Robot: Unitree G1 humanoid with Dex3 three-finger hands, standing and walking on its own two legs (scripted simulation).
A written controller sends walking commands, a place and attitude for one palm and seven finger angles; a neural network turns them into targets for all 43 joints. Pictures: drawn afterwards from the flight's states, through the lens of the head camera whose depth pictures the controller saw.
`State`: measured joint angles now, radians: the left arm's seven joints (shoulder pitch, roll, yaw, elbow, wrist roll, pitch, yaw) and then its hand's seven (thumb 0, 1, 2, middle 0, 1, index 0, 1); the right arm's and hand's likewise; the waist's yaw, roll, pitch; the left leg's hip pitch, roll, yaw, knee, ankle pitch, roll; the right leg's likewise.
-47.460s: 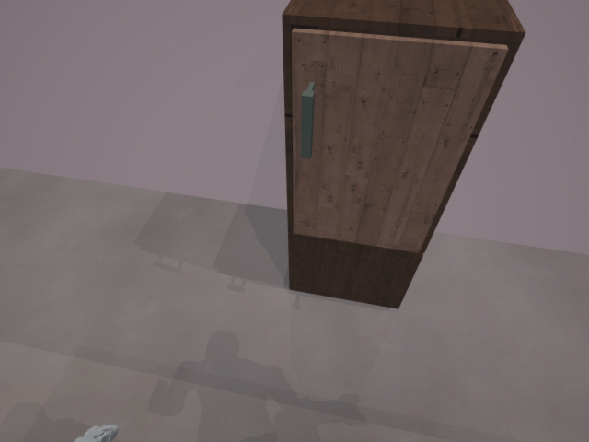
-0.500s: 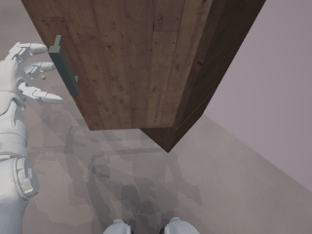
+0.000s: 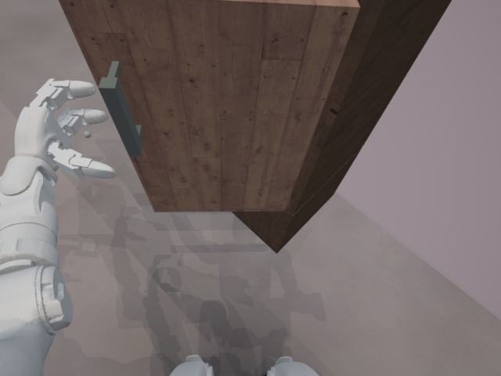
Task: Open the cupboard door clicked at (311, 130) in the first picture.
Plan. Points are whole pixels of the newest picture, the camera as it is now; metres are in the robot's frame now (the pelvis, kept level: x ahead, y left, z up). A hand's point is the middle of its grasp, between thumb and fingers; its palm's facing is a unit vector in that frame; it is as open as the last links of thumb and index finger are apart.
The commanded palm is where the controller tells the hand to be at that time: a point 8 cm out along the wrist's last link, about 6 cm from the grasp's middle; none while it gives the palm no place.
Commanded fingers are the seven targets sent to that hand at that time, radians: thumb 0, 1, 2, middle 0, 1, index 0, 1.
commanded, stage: move the hooked fingers beside the handle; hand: left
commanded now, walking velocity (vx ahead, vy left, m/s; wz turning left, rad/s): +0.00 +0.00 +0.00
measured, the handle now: (126, 112) +0.52 +0.19 +0.08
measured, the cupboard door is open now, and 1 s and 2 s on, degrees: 46 46 47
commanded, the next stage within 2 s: slide the fingers in behind the handle in 0.18 s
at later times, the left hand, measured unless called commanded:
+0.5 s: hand (101, 135) +0.46 +0.21 +0.09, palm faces -0.02 -1.00 +0.00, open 14.0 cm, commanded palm +0.44 +0.26 +0.09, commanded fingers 0.00 -0.50 0.30 -0.30 -1.20 -0.30 -1.20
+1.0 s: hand (123, 135) +0.46 +0.18 +0.09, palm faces +0.00 -1.00 -0.01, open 14.0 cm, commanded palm +0.44 +0.23 +0.09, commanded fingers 0.00 -0.50 0.30 -0.30 -1.20 -0.30 -1.20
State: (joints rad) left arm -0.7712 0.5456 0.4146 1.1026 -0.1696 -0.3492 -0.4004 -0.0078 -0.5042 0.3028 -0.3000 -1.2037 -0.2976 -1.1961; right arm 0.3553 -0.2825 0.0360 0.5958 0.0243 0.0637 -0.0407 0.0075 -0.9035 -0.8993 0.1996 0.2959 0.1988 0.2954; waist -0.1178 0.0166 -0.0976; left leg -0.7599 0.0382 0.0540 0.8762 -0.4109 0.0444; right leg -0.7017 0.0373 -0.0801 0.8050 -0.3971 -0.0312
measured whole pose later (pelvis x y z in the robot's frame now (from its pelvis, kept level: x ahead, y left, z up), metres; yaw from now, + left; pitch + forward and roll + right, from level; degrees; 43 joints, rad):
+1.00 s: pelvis -0.01 -0.01 +0.00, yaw +0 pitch +16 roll -2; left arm -0.79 0.44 0.35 1.10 -0.15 -0.38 -0.26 -0.01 -0.50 0.30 -0.30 -1.20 -0.30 -1.20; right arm 0.38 -0.27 0.03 0.62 0.02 0.05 -0.02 0.01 -0.90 -0.90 0.20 0.30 0.20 0.30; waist -0.12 0.03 -0.10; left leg -0.75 0.04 0.06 0.87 -0.40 0.04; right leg -0.70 0.04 -0.07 0.82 -0.40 -0.04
